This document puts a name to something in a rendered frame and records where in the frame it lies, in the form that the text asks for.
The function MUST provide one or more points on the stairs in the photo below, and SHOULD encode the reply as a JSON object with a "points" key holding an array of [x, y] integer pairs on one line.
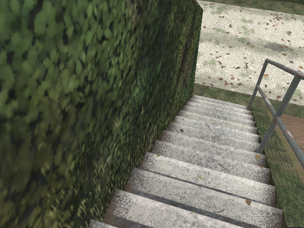
{"points": [[204, 172]]}

